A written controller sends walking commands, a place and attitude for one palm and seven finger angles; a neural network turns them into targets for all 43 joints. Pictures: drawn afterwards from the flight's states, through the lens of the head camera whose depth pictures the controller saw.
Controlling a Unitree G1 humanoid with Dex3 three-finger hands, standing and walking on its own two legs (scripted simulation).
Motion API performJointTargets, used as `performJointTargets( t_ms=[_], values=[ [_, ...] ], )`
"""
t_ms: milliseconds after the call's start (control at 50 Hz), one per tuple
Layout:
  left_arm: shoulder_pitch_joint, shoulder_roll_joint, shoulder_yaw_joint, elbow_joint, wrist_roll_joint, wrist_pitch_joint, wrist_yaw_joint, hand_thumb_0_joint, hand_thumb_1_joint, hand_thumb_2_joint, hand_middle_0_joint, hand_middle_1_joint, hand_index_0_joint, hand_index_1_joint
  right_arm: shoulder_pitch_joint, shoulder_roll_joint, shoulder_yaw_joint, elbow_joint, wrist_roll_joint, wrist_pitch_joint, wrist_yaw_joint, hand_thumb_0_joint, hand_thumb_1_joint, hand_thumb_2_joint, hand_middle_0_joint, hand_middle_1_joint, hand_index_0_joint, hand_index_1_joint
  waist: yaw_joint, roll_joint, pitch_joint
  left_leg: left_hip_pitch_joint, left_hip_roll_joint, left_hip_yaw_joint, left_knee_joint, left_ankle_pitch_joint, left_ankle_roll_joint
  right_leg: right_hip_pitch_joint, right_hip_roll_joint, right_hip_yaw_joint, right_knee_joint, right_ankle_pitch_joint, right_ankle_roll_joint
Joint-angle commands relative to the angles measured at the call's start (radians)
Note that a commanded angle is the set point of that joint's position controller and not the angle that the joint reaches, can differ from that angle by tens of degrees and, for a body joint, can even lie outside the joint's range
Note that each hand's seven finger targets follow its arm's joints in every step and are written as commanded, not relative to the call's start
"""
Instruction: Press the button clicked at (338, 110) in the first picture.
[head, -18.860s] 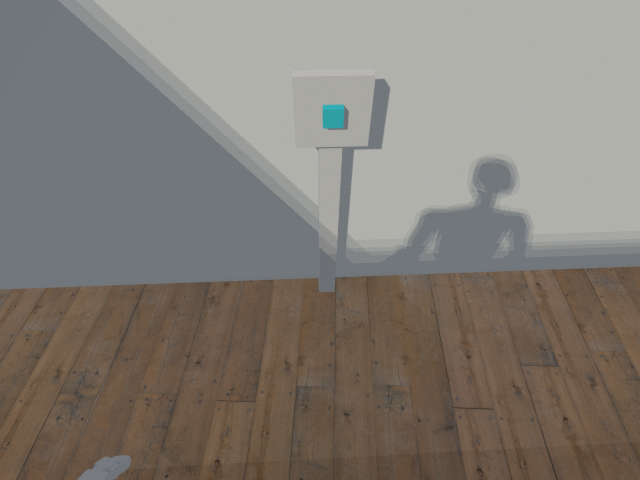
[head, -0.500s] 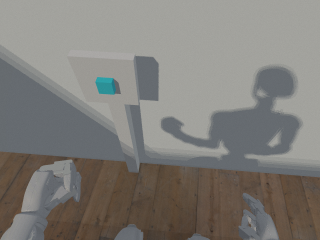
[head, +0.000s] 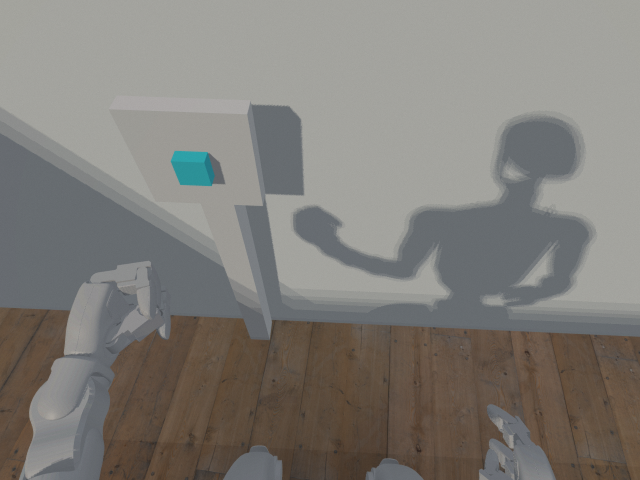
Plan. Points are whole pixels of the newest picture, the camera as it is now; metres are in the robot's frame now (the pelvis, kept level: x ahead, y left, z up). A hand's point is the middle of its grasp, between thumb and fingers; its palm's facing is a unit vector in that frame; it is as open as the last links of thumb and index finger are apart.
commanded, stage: aim a knuckle at the button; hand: left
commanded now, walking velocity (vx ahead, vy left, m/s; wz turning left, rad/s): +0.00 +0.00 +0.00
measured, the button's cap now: (194, 167) +0.52 +0.20 +0.07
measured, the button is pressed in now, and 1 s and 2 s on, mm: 0 0 0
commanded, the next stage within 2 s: press the button with the knuckle in 1.62 s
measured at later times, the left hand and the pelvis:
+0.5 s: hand (187, 263) +0.37 +0.19 +0.04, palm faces -0.03 -1.00 -0.03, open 3.1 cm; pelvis -0.01 +0.01 -0.01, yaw -1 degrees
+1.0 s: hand (203, 230) +0.43 +0.18 +0.03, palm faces -0.03 -1.00 -0.03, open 3.1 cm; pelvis +0.00 +0.01 -0.01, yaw -2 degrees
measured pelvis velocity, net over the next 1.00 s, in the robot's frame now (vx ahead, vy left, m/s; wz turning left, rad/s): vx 0.00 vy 0.01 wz -0.04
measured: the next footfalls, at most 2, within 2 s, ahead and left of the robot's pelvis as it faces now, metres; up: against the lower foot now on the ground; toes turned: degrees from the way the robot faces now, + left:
none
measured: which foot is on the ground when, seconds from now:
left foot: down 0.00-1.00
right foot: down 0.00-1.00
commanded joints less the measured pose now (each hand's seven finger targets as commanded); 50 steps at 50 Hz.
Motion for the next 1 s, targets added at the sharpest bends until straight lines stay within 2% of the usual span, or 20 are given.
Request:
performJointTargets(
  t_ms=[0, 40, 100, 160, 200, 220, 300, 420, 440, 520, 580, 600, 620, 680, 740, 760, 800, 860, 920, 980],
  values=[
    [-0.112, 0.137, 0.066, -0.122, 0.0, -0.049, 0.017, 0.0, 0.9, 0.9, -1.3, -1.5, -1.3, -1.5, -0.022, -0.137, -0.056, -0.146, 0.006, -0.035, 0.005, 0.0, -0.9, -0.9, 0.2, 0.3, 0.2, 0.3, 0.011, -0.021, -0.219, 0.167, -0.052, -0.007, -0.136, 0.242, 0.032, 0.121, 0.031, 0.043, -0.162, 0.294, 0.009],
    [-0.192, 0.127, 0.041, -0.134, 0.006, -0.068, 0.016, 0.0, 0.9, 0.9, -1.3, -1.5, -1.3, -1.5, -0.017, -0.14, -0.059, -0.138, 0.005, -0.03, 0.006, 0.0, -0.9, -0.9, 0.2, 0.3, 0.2, 0.3, -0.005, -0.02, -0.229, 0.179, -0.048, -0.012, -0.128, 0.247, 0.034, 0.103, 0.033, 0.043, -0.154, 0.298, 0.007],
    [-0.277, 0.118, 0.017, -0.19, 0.016, -0.114, 0.03, 0.0, 0.9, 0.9, -1.3, -1.5, -1.3, -1.5, -0.01, -0.137, -0.063, -0.126, 0.002, -0.035, 0.006, 0.0, -0.9, -0.9, 0.2, 0.3, 0.2, 0.3, -0.011, 0.026, -0.289, 0.231, -0.042, -0.022, -0.123, 0.276, 0.032, 0.084, 0.035, 0.035, -0.133, 0.307, 0.0],
    [-0.31, 0.116, 0.009, -0.188, 0.029, -0.144, 0.054, 0.0, 0.9, 0.9, -1.3, -1.5, -1.3, -1.5, -0.006, -0.136, -0.066, -0.109, -0.003, -0.035, 0.008, 0.0, -0.9, -0.9, 0.2, 0.3, 0.2, 0.3, -0.013, 0.035, -0.315, 0.253, -0.037, -0.028, -0.115, 0.302, 0.03, 0.065, 0.036, 0.032, -0.119, 0.314, -0.002],
    [-0.365, 0.125, 0.014, -0.124, 0.044, -0.141, 0.072, 0.0, 0.9, 0.9, -1.3, -1.5, -1.3, -1.5, -0.006, -0.139, -0.063, -0.093, -0.003, -0.027, 0.009, 0.0, -0.9, -0.9, 0.2, 0.3, 0.2, 0.3, -0.023, 0.019, -0.277, 0.222, -0.036, -0.033, -0.117, 0.258, 0.028, 0.035, 0.036, 0.028, -0.117, 0.271, -0.001],
    [-0.391, 0.157, 0.038, -0.072, 0.05, -0.134, 0.08, 0.0, 0.9, 0.9, -1.3, -1.5, -1.3, -1.5, 0.002, -0.145, -0.063, -0.084, -0.004, -0.018, 0.007, 0.0, -0.9, -0.9, 0.2, 0.3, 0.2, 0.3, -0.028, -0.034, -0.256, 0.186, -0.035, -0.033, -0.111, 0.232, 0.032, 0.036, 0.038, 0.032, -0.119, 0.25, 0.001],
    [-0.48, 0.164, 0.046, 0.028, 0.073, -0.105, 0.093, 0.0, 0.9, 0.9, -1.3, -1.5, -1.3, -1.5, 0.0, -0.142, -0.059, -0.085, -0.003, 0.008, 0.009, 0.0, -0.9, -0.9, 0.2, 0.3, 0.2, 0.3, -0.013, 0.024, -0.29, 0.19, -0.041, -0.027, -0.12, 0.222, 0.026, 0.039, 0.031, 0.034, -0.114, 0.244, -0.004],
    [-0.638, 0.152, 0.026, 0.077, 0.072, -0.113, 0.093, 0.0, 0.9, 0.9, -1.3, -1.5, -1.3, -1.5, 0.028, -0.143, -0.057, -0.079, -0.007, 0.032, 0.014, 0.0, -0.9, -0.9, 0.2, 0.3, 0.2, 0.3, -0.025, 0.022, -0.383, 0.235, -0.036, -0.034, -0.098, 0.293, 0.025, 0.049, 0.04, 0.032, -0.096, 0.305, -0.008],
    [-0.634, 0.154, 0.033, 0.105, 0.073, -0.116, 0.092, 0.0, 0.9, 0.9, -1.3, -1.5, -1.3, -1.5, 0.03, -0.144, -0.059, -0.076, -0.006, 0.036, 0.016, 0.0, -0.9, -0.9, 0.2, 0.3, 0.2, 0.3, -0.024, 0.007, -0.386, 0.232, -0.034, -0.033, -0.094, 0.294, 0.024, 0.046, 0.041, 0.033, -0.098, 0.31, -0.006],
    [-0.755, 0.14, 0.007, 0.228, 0.095, -0.121, 0.096, 0.0, 0.9, 0.9, -1.3, -1.5, -1.3, -1.5, 0.054, -0.148, -0.057, -0.046, -0.008, 0.054, 0.02, 0.0, -0.9, -0.9, 0.2, 0.3, 0.2, 0.3, -0.055, 0.001, -0.326, 0.185, -0.035, -0.037, -0.083, 0.245, 0.026, -0.014, 0.043, 0.031, -0.096, 0.265, -0.006],
    [-0.807, 0.188, 0.049, 0.341, 0.108, -0.114, 0.1, 0.0, 0.9, 0.9, -1.3, -1.5, -1.3, -1.5, 0.067, -0.155, -0.058, -0.04, -0.007, 0.076, 0.022, 0.0, -0.9, -0.9, 0.2, 0.3, 0.2, 0.3, -0.054, -0.042, -0.305, 0.132, -0.039, -0.032, -0.081, 0.198, 0.029, -0.015, 0.04, 0.039, -0.102, 0.234, -0.003],
    [-0.843, 0.18, 0.04, 0.346, 0.112, -0.117, 0.1, 0.0, 0.9, 0.9, -1.3, -1.5, -1.3, -1.5, 0.07, -0.154, -0.058, -0.042, -0.008, 0.08, 0.023, 0.0, -0.9, -0.9, 0.2, 0.3, 0.2, 0.3, -0.059, -0.027, -0.31, 0.132, -0.04, -0.028, -0.078, 0.201, 0.03, -0.018, 0.039, 0.041, -0.101, 0.239, -0.003],
    [-0.878, 0.213, 0.065, 0.337, 0.116, -0.129, 0.106, 0.0, 0.9, 0.9, -1.3, -1.5, -1.3, -1.5, 0.076, -0.156, -0.06, -0.037, -0.013, 0.084, 0.023, 0.0, -0.9, -0.9, 0.2, 0.3, 0.2, 0.3, -0.052, -0.012, -0.342, 0.144, -0.039, -0.035, -0.072, 0.219, 0.029, -0.019, 0.04, 0.039, -0.088, 0.246, -0.008],
    [-0.938, 0.223, 0.074, 0.321, 0.122, -0.158, 0.117, 0.0, 0.9, 0.9, -1.3, -1.5, -1.3, -1.5, 0.087, -0.151, -0.063, -0.035, -0.017, 0.093, 0.028, 0.0, -0.9, -0.9, 0.2, 0.3, 0.2, 0.3, -0.048, 0.062, -0.428, 0.204, -0.037, -0.028, -0.057, 0.283, 0.025, -0.02, 0.04, 0.045, -0.075, 0.295, -0.008],
    [-1.007, 0.265, 0.104, 0.362, 0.135, -0.185, 0.131, 0.0, 0.9, 0.9, -1.3, -1.5, -1.3, -1.5, 0.108, -0.155, -0.064, -0.014, -0.023, 0.103, 0.03, 0.0, -0.9, -0.9, 0.2, 0.3, 0.2, 0.3, -0.064, 0.042, -0.452, 0.201, -0.03, -0.036, -0.04, 0.304, 0.026, -0.035, 0.044, 0.045, -0.061, 0.306, -0.006],
    [-1.026, 0.26, 0.1, 0.405, 0.139, -0.186, 0.134, 0.0, 0.9, 0.9, -1.3, -1.5, -1.3, -1.5, 0.113, -0.154, -0.062, -0.008, -0.024, 0.108, 0.03, 0.0, -0.9, -0.9, 0.2, 0.3, 0.2, 0.3, -0.071, 0.029, -0.431, 0.172, -0.033, -0.034, -0.038, 0.292, 0.027, -0.031, 0.044, 0.046, -0.061, 0.305, -0.004],
    [-0.985, 0.28, 0.125, 0.428, 0.143, -0.186, 0.132, 0.0, 0.9, 0.9, -1.3, -1.5, -1.3, -1.5, 0.124, -0.158, -0.066, -0.013, -0.026, 0.116, 0.036, 0.0, -0.9, -0.9, 0.2, 0.3, 0.2, 0.3, -0.052, 0.026, -0.455, 0.168, -0.035, -0.032, -0.043, 0.294, 0.026, -0.005, 0.046, 0.045, -0.059, 0.312, -0.006],
    [-0.866, 0.256, 0.117, 0.404, 0.134, -0.172, 0.112, 0.0, 0.9, 0.9, -1.3, -1.5, -1.3, -1.5, 0.127, -0.157, -0.072, -0.038, -0.023, 0.133, 0.045, 0.0, -0.9, -0.9, 0.2, 0.3, 0.2, 0.3, -0.025, 0.058, -0.514, 0.213, -0.036, -0.017, -0.052, 0.381, 0.024, 0.04, 0.047, 0.046, -0.061, 0.394, -0.009],
    [-0.802, 0.242, 0.113, 0.442, 0.119, -0.145, 0.094, 0.0, 0.9, 0.9, -1.3, -1.5, -1.3, -1.5, 0.133, -0.159, -0.072, -0.046, -0.018, 0.15, 0.048, 0.0, -0.9, -0.9, 0.2, 0.3, 0.2, 0.3, -0.039, -0.038, -0.43, 0.138, -0.037, -0.009, -0.064, 0.337, 0.033, 0.07, 0.053, 0.046, -0.085, 0.393, -0.004],
    [-0.836, 0.256, 0.126, 0.425, 0.108, -0.148, 0.091, 0.0, 0.9, 0.9, -1.3, -1.5, -1.3, -1.5, 0.13, -0.159, -0.072, -0.049, -0.013, 0.158, 0.044, 0.0, -0.9, -0.9, 0.2, 0.3, 0.2, 0.3, -0.048, -0.065, -0.378, 0.087, -0.042, 0.003, -0.07, 0.28, 0.039, 0.083, 0.05, 0.058, -0.104, 0.376, 0.004]
  ],
)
